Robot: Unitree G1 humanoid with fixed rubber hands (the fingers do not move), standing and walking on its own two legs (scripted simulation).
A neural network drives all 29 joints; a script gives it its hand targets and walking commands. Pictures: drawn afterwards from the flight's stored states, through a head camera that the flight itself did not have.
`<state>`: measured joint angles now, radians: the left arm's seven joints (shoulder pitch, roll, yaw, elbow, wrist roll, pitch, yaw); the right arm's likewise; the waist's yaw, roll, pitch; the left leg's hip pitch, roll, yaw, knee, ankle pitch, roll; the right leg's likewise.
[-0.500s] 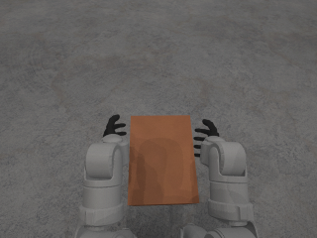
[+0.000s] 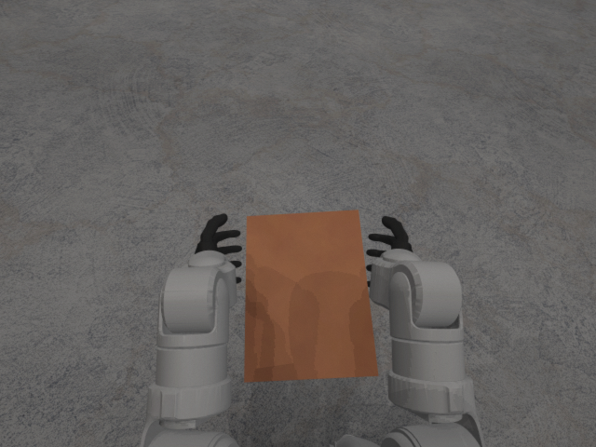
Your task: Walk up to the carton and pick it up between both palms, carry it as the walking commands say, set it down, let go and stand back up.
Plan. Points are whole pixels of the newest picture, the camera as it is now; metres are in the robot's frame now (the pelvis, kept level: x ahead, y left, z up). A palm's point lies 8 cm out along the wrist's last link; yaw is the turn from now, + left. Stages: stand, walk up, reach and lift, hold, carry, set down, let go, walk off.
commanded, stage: carry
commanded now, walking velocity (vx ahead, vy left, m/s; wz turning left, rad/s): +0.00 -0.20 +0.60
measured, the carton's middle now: (307, 302) +0.33 -0.02 -0.04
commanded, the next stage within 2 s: none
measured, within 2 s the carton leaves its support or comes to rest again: neither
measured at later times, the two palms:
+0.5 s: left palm (253, 350) +0.21 +0.05 +0.10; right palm (455, 322) +0.25 -0.18 +0.09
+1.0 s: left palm out of the picture +0.05 +0.08 +0.10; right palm (404, 365) +0.20 -0.10 +0.10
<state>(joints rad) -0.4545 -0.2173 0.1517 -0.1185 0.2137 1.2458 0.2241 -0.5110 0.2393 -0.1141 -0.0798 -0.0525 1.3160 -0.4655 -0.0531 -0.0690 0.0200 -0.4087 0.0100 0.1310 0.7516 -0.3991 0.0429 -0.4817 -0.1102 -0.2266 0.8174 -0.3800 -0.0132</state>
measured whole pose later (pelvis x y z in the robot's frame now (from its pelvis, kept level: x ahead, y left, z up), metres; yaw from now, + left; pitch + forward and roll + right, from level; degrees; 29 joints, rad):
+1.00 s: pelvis -0.12 -0.22 +0.01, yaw +36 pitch +3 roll -2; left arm -0.50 -0.23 0.14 -0.20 0.11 1.32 0.43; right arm -0.52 0.24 -0.16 -0.10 -0.15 1.30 -0.28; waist 0.05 -0.02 0.06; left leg -0.46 0.07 -0.03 0.66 -0.26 -0.02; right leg -0.55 -0.04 -0.06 0.98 -0.42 0.06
